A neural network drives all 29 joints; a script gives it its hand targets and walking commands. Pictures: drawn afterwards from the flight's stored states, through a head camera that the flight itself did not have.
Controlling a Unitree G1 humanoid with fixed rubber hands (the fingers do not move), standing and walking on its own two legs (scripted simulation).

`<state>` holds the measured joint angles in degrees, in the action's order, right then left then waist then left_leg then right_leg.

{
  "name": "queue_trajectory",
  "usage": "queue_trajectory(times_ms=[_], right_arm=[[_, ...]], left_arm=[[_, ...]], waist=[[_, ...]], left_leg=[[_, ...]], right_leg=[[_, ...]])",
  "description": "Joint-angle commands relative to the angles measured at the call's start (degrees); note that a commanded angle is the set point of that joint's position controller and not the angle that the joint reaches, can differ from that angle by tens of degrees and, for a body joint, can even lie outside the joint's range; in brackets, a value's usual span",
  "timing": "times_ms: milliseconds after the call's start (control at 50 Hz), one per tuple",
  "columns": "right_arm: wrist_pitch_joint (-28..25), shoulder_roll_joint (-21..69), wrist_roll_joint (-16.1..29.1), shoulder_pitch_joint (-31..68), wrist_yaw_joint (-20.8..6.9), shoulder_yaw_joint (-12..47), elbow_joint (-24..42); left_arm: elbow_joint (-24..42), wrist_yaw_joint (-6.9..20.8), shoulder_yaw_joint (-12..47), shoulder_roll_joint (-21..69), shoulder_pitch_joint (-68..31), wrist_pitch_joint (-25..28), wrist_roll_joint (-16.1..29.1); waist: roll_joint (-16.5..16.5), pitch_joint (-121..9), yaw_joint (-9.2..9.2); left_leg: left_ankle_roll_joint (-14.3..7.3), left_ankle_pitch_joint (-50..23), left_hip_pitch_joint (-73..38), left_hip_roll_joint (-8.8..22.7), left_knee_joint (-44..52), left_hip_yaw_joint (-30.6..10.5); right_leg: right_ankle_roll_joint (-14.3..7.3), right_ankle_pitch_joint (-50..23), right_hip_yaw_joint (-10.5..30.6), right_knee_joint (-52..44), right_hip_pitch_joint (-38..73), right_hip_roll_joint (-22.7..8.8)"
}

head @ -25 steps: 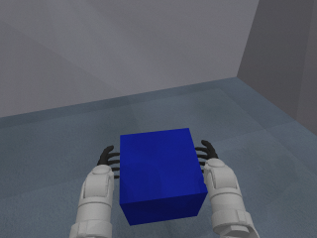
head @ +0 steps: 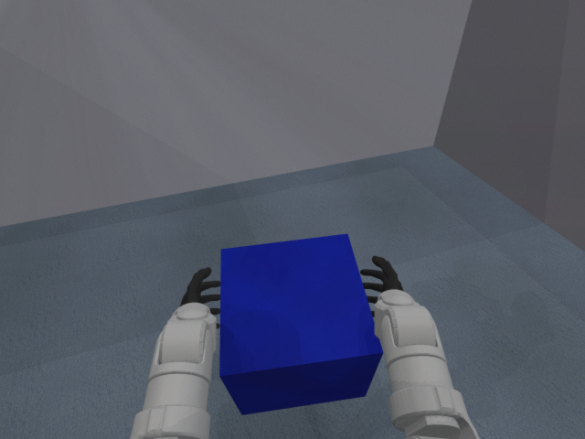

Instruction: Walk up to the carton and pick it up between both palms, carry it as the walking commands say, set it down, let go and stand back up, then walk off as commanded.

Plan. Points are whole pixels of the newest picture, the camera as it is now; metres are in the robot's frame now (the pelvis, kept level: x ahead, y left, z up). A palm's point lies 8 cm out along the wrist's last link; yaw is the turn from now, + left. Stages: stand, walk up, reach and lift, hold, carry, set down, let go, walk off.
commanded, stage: carry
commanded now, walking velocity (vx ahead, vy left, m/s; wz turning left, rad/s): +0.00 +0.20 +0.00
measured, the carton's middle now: (294, 324) +0.32 +0.00 -0.02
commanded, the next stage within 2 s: none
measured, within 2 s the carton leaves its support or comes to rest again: neither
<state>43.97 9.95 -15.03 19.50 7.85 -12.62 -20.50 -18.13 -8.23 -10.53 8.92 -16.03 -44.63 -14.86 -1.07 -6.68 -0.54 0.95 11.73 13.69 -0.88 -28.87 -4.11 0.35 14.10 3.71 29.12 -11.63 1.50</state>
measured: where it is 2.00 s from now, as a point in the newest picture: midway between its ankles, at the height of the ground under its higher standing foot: outside the picture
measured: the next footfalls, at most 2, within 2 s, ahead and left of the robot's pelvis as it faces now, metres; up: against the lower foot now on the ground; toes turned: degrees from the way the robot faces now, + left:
right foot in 0.68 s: -0.01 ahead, -0.07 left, +0.00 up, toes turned -11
left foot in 0.98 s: +0.00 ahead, +0.22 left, +0.00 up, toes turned +0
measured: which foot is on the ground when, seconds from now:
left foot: down 0.00-0.70, up 0.72-0.96, down 0.98-1.00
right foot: down 0.00-0.48, up 0.50-0.66, down 0.68-1.00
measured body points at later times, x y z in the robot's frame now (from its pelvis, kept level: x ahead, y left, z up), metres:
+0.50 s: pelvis -0.03 +0.05 -0.02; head -0.08 +0.05 +0.42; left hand +0.26 +0.19 +0.06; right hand +0.26 -0.10 +0.07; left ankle +0.04 +0.13 -0.74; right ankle +0.02 -0.12 -0.73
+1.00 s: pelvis -0.06 +0.08 -0.01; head -0.09 +0.08 +0.44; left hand +0.25 +0.20 +0.08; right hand +0.23 -0.09 +0.09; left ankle -0.04 +0.22 -0.74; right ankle -0.05 -0.06 -0.74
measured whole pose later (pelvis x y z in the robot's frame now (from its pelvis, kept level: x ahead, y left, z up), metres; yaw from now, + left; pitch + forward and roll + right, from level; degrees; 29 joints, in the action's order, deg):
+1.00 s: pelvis -0.06 +0.08 -0.01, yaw -4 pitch +4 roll +2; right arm 70.7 11.3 -7.2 23.1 15.9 -10.6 4.1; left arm 5.3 -12.9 -10.0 9.7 -20.6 -71.5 -10.3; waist 1.1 -8.7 -2.4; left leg 1.6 11.5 20.4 1.5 -29.8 3.5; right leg 2.5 15.3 -4.0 36.2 -24.7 -7.8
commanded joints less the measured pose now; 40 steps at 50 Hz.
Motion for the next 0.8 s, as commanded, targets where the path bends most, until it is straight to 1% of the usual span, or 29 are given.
queue_trajectory(times_ms=[0,60,100,140,180,220,240,280,340,360,380,420,440,460,480,500,520,560,580,600,620,640,660,680,700,720,740,760,780], right_arm=[[-0.78,59.94,21.24,36.75,-23.18,35.31,3.79],[1.86,61.42,24.08,39.13,-22.13,35.79,6.18],[4.26,60.31,23.91,37.92,-21.38,35.18,4.01],[6.25,59.93,26.82,43.34,-21.31,37.12,11.21],[9.57,59.22,27.29,41.44,-20.38,37.30,11.12],[12.38,58.28,27.90,38.50,-18.70,38.57,16.82],[13.83,57.90,30.09,43.13,-18.21,40.45,24.02],[17.77,57.50,30.75,36.55,-18.13,39.65,21.94],[21.62,58.18,32.80,37.22,-17.31,41.05,25.46],[22.75,58.48,34.29,38.73,-17.36,42.96,28.02],[23.54,58.56,35.05,41.62,-17.62,43.07,31.24],[25.05,60.45,35.93,40.33,-17.61,43.34,27.58],[25.80,60.98,36.33,38.88,-18.14,43.21,27.45],[26.62,59.92,35.06,33.54,-18.35,41.43,21.92],[26.45,61.92,35.97,36.01,-18.43,40.92,23.48],[27.12,63.24,35.76,35.55,-18.47,40.55,21.80],[26.52,63.23,35.52,37.85,-17.69,41.03,25.40],[27.10,60.94,33.65,33.86,-17.19,39.08,26.15],[27.23,60.62,33.33,35.15,-16.91,38.87,27.21],[27.26,61.28,34.41,37.15,-17.23,39.49,28.84],[27.11,61.42,33.97,38.65,-16.82,39.23,29.15],[27.72,60.15,33.49,35.98,-17.27,38.15,27.85],[27.95,61.06,33.30,34.77,-17.14,38.84,26.11],[27.98,60.52,32.38,31.12,-17.21,38.78,22.91],[27.38,60.55,34.10,35.52,-17.24,41.23,27.92],[27.27,61.76,34.21,37.62,-17.10,41.67,27.48],[26.96,63.50,34.44,37.15,-17.24,41.96,24.70],[26.94,63.65,34.97,38.53,-17.40,42.60,25.10],[27.19,62.59,36.34,39.64,-17.54,43.15,25.36]], left_arm=[[6.22,23.28,30.96,55.43,-41.52,3.25,20.92],[9.65,22.23,33.03,56.99,-47.44,-0.24,24.01],[7.89,22.00,32.54,55.35,-48.19,-3.24,24.85],[12.28,22.05,35.62,57.76,-51.50,-5.64,28.18],[11.37,21.72,35.24,58.61,-49.21,-8.66,29.02],[14.28,21.23,36.02,59.74,-46.61,-12.02,31.87],[16.90,20.78,36.80,61.13,-44.65,-13.54,32.93],[19.79,19.77,38.36,59.82,-42.52,-16.80,33.11],[24.70,19.45,38.44,58.67,-44.29,-20.70,35.04],[25.42,19.15,38.41,58.18,-41.65,-21.64,34.59],[24.74,19.03,38.68,59.96,-40.48,-22.45,34.77],[27.94,18.79,39.30,57.61,-42.72,-23.77,35.15],[31.41,18.32,39.98,57.70,-45.57,-24.06,35.13],[33.59,18.06,39.69,56.02,-48.15,-24.78,34.98],[33.84,17.90,40.31,57.34,-49.50,-25.20,35.69],[35.21,17.96,40.11,56.97,-51.48,-25.44,36.25],[31.82,18.62,40.12,59.49,-49.92,-25.78,36.90],[30.06,18.86,39.89,61.55,-45.83,-26.45,37.90],[28.11,18.79,39.38,61.96,-43.30,-26.82,37.42],[31.10,18.67,39.03,61.34,-45.33,-26.56,37.86],[29.56,18.62,39.33,61.47,-46.26,-27.04,37.80],[29.34,18.51,39.10,61.29,-43.80,-27.23,37.11],[27.42,18.72,37.31,61.18,-41.81,-27.52,36.31],[29.56,18.88,36.84,58.84,-42.18,-26.36,35.67],[27.73,18.59,37.21,59.51,-39.12,-25.86,34.27],[28.31,18.99,36.67,59.41,-41.88,-25.90,34.95],[29.02,19.28,36.98,58.51,-43.97,-26.07,35.58],[30.07,19.52,37.16,58.80,-45.93,-25.92,35.65],[26.26,19.10,35.47,58.26,-40.75,-26.21,33.55]], waist=[[8.30,-17.87,1.23],[4.98,-17.96,1.32],[4.67,-14.15,0.98],[-3.38,-15.45,0.68],[-5.07,-17.07,0.85],[-2.58,-21.51,1.05],[-0.49,-21.94,1.22],[-5.15,-24.09,1.17],[4.21,-22.60,1.04],[8.83,-20.15,1.09],[9.50,-19.30,1.04],[11.80,-19.21,0.70],[3.50,-17.88,0.35],[-8.87,-15.15,0.22],[-10.60,-16.85,0.20],[-9.57,-16.50,0.30],[-6.77,-16.47,0.35],[-11.65,-20.71,0.78],[-9.31,-22.62,0.82],[-6.79,-22.48,0.67],[-8.64,-22.10,0.86],[-8.27,-23.82,0.72],[-3.87,-25.54,1.15],[4.49,-26.48,1.68],[17.70,-22.40,2.03],[19.04,-19.27,1.87],[11.38,-17.02,1.70],[6.89,-14.41,1.45],[7.19,-13.71,1.53]], left_leg=[[-1.24,-3.25,3.17,4.71,-6.69,0.20],[-2.62,3.45,0.63,3.59,-3.73,1.13],[-3.14,-0.32,1.14,4.23,-2.90,-0.32],[-5.36,0.28,-1.13,8.20,1.56,-5.75],[-6.86,-2.65,1.89,10.28,3.37,-6.93],[-7.67,-10.19,0.02,9.91,0.66,-6.13],[-6.60,-9.13,3.63,8.87,-1.03,-4.30],[-5.61,-6.40,2.27,8.18,-1.72,-3.87],[-5.42,1.99,7.29,6.02,-3.52,-1.98],[-4.03,6.80,10.86,3.49,-6.95,0.88],[-3.19,5.05,9.35,3.00,-7.67,2.21],[-4.10,9.23,5.08,2.47,-6.64,2.21],[-5.44,12.30,-1.61,4.48,-1.50,-1.80],[-7.44,11.68,-0.05,11.38,7.61,-11.76],[-9.99,7.13,0.38,16.47,9.31,-14.44],[-10.36,0.75,2.38,16.63,10.21,-14.48],[-11.63,-1.63,4.19,15.35,8.57,-12.02],[-10.22,-0.73,3.31,13.04,7.70,-6.54],[-9.61,-5.80,-0.68,10.93,4.28,-3.03],[-9.76,-11.03,-1.66,11.18,3.23,-3.93],[-9.18,-16.75,-3.67,10.27,2.40,-3.60],[-8.70,-12.82,-1.50,10.19,1.56,-1.96],[-6.91,-6.05,5.44,8.23,0.51,-1.11],[-3.95,-7.92,12.59,5.58,-5.94,1.60],[-1.03,12.61,20.23,1.28,-17.71,6.33],[-0.73,15.45,22.04,1.56,-25.64,4.31],[-0.20,11.56,24.95,2.24,-31.35,2.09],[0.36,8.94,24.32,1.55,-33.23,1.11],[0.13,7.99,23.05,2.57,-29.76,2.13]], right_leg=[[-3.82,-14.37,10.24,-3.24,1.91,-15.81],[-3.69,-4.00,9.67,-3.31,-5.48,-14.31],[-2.73,0.90,8.34,-3.33,-10.65,-12.71],[-2.37,6.80,5.95,2.94,-15.92,-9.67],[-0.95,3.20,0.00,10.09,-12.54,-5.45],[-1.72,0.09,-1.57,10.59,-10.51,-5.70],[-1.50,-1.68,-0.70,8.31,-7.07,-6.99],[-3.05,-1.19,2.34,9.30,-7.58,-8.64],[-3.61,1.30,3.97,5.75,-5.47,-11.35],[-4.41,1.45,9.99,0.32,-6.11,-14.54],[-4.69,-2.48,11.62,0.72,-7.81,-17.00],[-2.89,7.24,8.42,-0.59,-13.98,-15.49],[-2.17,11.75,5.18,4.99,-21.19,-12.96],[-0.12,12.51,-1.86,14.48,-24.51,-6.80],[1.40,14.26,-7.61,23.09,-24.01,-3.49],[0.55,15.64,-8.22,26.50,-20.78,-3.08],[0.24,16.20,-7.41,28.26,-19.21,-4.33],[-0.76,14.43,-8.36,24.60,-15.38,-4.34],[-0.80,13.10,-8.61,18.36,-14.39,-4.27],[-1.09,13.64,-9.87,14.33,-13.40,-3.06],[-1.22,12.17,-11.24,7.19,-9.47,-2.12],[-0.59,6.36,-11.41,2.12,-4.62,-4.01],[-1.93,4.25,-5.97,-1.48,5.04,-7.92],[-5.82,-0.93,6.42,-3.27,10.06,-18.42],[-11.74,-10.07,21.23,-6.84,7.62,-29.95],[-12.54,-11.02,18.88,-9.35,3.47,-30.88],[-12.60,-3.33,17.63,-11.32,2.26,-31.01],[-9.50,0.34,12.88,-10.92,-0.54,-27.08],[-7.91,-3.24,7.92,-9.35,-1.22,-23.85]])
